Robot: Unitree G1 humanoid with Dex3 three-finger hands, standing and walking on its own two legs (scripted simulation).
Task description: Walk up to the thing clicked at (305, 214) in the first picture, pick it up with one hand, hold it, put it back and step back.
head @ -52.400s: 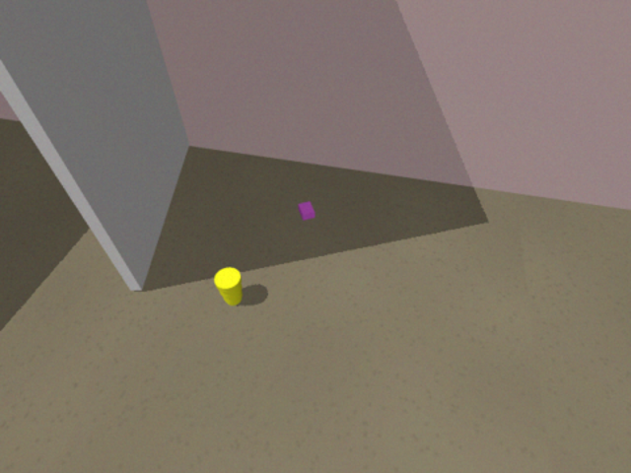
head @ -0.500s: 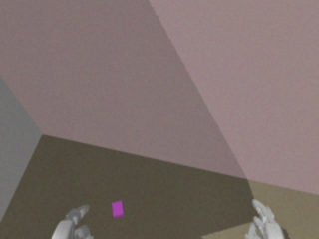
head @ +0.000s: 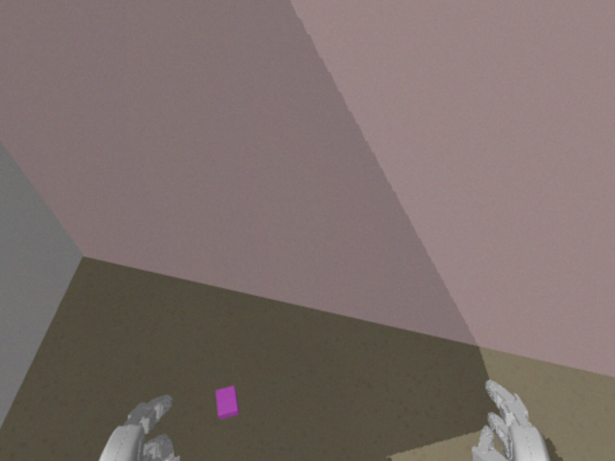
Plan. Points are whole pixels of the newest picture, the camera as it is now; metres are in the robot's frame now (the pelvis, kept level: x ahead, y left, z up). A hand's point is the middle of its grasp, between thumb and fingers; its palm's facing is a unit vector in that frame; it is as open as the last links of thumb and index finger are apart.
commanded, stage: home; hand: left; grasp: from above
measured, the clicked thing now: (227, 402) +0.44 +0.26 -0.70
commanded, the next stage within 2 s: stand in 0.66 s
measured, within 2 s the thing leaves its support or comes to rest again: neither
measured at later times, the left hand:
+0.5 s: hand out of the picture +0.16 +0.18 -0.04, palm faces +0.04 -0.98 -0.20, open 7.4 cm
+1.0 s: hand out of the picture +0.13 +0.23 -0.10, palm faces +0.01 -0.94 -0.34, open 7.4 cm
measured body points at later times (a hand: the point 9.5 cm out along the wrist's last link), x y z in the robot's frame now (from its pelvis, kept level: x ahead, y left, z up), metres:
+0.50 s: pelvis +0.00 +0.00 +0.00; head +0.02 +0.00 +0.45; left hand +0.16 +0.23 -0.03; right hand +0.16 -0.24 -0.06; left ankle +0.01 +0.12 -0.68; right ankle -0.01 -0.14 -0.68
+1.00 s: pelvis -0.01 +0.00 +0.03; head +0.02 +0.01 +0.48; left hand +0.12 +0.28 -0.08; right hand +0.12 -0.27 -0.09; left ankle +0.01 +0.12 -0.68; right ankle -0.01 -0.14 -0.68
